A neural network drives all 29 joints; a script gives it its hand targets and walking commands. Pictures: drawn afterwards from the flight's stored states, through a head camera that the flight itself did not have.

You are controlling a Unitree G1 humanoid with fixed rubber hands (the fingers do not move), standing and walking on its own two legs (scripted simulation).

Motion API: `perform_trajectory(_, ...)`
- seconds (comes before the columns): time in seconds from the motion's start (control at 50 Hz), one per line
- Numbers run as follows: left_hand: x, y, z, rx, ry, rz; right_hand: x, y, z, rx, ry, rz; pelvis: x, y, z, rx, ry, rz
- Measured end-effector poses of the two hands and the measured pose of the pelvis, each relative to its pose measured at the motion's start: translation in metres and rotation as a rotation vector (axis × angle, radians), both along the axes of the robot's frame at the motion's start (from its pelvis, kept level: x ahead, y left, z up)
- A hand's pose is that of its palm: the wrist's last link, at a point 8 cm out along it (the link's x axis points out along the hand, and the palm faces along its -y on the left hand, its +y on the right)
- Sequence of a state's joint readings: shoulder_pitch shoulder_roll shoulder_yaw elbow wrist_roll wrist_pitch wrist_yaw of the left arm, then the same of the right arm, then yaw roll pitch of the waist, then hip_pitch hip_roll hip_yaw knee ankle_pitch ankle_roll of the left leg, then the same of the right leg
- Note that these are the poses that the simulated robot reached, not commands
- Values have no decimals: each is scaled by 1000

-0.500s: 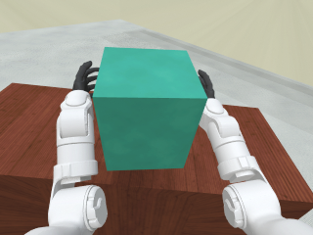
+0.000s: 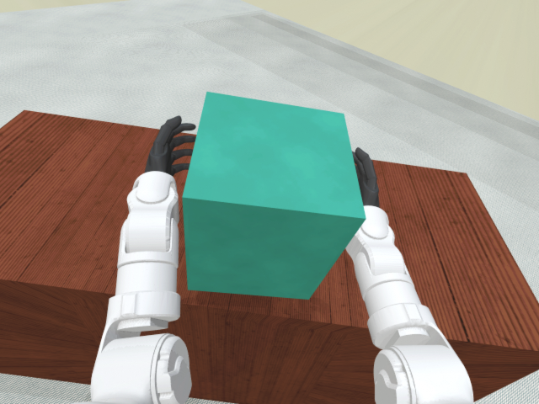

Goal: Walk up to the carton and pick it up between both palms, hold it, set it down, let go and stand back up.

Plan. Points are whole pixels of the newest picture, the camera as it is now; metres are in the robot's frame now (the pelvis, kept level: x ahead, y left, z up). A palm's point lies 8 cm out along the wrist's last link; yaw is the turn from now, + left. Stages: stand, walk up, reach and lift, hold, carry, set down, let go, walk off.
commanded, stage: set down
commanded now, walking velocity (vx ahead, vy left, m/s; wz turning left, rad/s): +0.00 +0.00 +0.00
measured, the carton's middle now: (262, 205) +0.38 -0.01 +0.11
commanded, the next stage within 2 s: none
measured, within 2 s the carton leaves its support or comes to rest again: neither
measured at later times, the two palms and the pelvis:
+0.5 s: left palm (164, 177) +0.39 +0.14 +0.15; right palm (359, 200) +0.37 -0.16 +0.13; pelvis +0.00 +0.00 +0.00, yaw +0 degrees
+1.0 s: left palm (181, 183) +0.41 +0.12 +0.12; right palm (365, 202) +0.38 -0.18 +0.12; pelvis +0.01 -0.01 +0.00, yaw -2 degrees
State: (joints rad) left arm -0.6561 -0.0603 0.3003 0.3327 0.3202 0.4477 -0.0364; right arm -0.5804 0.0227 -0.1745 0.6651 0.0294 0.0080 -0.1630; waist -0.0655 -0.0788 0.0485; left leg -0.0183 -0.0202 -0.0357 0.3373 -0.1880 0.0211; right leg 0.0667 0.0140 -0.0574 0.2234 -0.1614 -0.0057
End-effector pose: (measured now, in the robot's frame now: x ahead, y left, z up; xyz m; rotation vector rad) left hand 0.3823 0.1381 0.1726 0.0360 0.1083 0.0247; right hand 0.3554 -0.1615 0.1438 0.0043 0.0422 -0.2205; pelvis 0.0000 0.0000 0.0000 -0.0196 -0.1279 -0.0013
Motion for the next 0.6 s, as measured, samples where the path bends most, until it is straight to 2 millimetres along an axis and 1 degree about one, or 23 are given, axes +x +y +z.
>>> perform_trajectory(0.06, 0, -4, 0, -7, -26, 2, 1, -5, 6, -15, -31, 0, 3, -1, 0, -3, 12, 3)
perform_trajectory(0.18, 1, -8, 14, -4, -51, 5, 4, -10, 29, -52, -57, 4, 2, -3, -1, -1, 0, -3)
perform_trajectory(0.24, 3, -7, 14, 0, -22, 0, 5, -9, 32, -55, -38, 3, 0, -4, 0, 3, -11, -9)
perform_trajectory(0.3, 5, -5, 8, -2, 20, -11, 7, -6, 26, -47, -9, 12, -1, -4, 0, 7, -12, -13)
perform_trajectory(0.4, 7, 0, -8, -4, 58, -5, 9, -1, 6, -20, 21, 14, -2, -2, 1, 8, 8, -13)
perform_trajectory(0.48, 10, 1, -17, 0, 59, -2, 11, 0, -7, -7, 20, 12, 0, -1, 1, 6, 30, -7)
perform_trajectory(0.6, 17, -6, -22, 9, 59, -11, 14, -5, -14, -6, 19, -3, 3, 0, 1, 4, 50, -4)
